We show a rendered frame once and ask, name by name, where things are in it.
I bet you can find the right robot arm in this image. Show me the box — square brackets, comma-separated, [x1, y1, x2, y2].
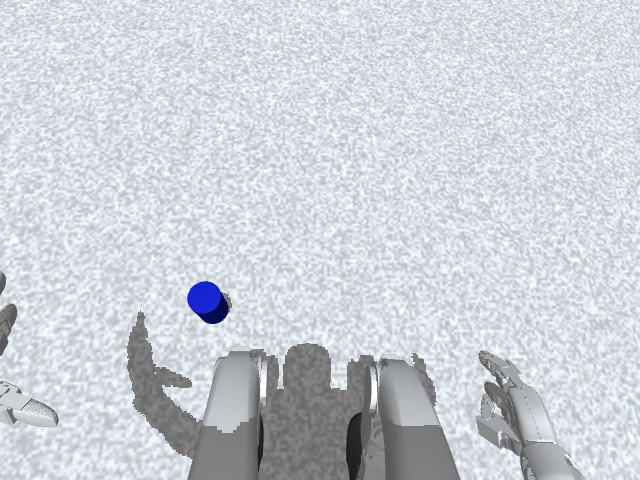
[520, 442, 585, 480]

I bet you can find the left robot hand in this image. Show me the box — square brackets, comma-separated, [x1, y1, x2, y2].
[0, 271, 58, 427]

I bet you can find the right robot foot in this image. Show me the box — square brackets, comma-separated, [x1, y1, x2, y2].
[346, 413, 362, 480]

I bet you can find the right robot hand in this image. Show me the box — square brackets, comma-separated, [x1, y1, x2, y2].
[476, 351, 559, 456]

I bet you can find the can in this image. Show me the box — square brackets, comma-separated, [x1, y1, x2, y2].
[187, 281, 228, 324]

